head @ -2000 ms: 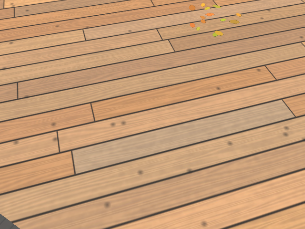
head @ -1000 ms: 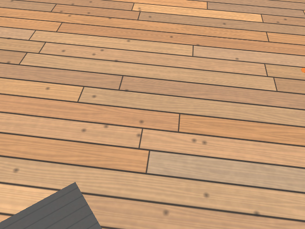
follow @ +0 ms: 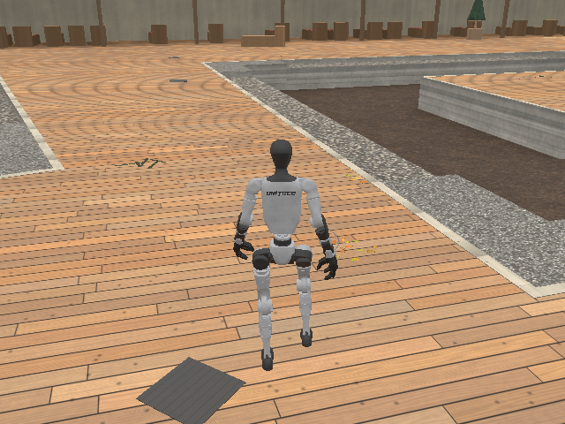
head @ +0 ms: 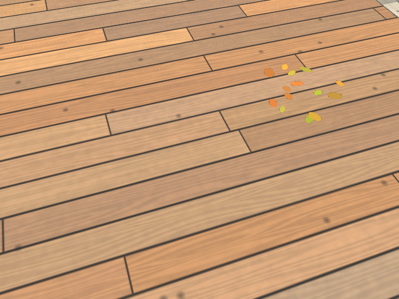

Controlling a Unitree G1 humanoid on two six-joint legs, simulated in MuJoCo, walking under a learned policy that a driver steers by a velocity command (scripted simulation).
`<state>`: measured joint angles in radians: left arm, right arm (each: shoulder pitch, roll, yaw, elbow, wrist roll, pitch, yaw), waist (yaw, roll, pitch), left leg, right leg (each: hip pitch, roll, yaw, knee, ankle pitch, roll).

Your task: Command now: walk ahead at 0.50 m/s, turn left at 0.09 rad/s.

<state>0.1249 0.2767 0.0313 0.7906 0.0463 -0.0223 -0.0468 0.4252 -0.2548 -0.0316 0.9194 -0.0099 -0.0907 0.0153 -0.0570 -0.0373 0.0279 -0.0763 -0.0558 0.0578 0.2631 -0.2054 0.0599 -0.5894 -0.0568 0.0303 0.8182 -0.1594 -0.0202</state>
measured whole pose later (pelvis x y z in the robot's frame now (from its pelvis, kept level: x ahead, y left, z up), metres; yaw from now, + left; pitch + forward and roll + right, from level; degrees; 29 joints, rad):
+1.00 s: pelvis +0.48 +0.11 +0.00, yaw +29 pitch +0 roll +1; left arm 0.16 0.26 0.04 0.78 0.04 -0.02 -0.02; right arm 0.36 -0.25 -0.06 0.88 -0.01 -0.06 0.01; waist -0.03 -0.05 0.05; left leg -0.05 -0.14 -0.02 0.24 -0.19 0.13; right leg -0.66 -0.14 0.00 0.90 -0.11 0.02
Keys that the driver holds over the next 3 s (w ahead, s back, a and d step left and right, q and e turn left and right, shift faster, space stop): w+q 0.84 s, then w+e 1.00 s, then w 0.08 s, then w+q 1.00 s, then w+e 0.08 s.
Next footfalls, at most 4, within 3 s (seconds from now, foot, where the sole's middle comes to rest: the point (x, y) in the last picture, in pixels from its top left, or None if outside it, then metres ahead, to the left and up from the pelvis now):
0.16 right None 0.24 -0.12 -0.78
0.68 left None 0.45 0.15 -0.78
1.26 right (150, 215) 0.80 0.16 -0.78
1.76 left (95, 165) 1.05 0.39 -0.78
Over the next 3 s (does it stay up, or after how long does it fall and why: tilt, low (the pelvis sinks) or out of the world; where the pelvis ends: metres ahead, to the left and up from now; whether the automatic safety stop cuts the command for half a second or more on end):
stays up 1.49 0.40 0.00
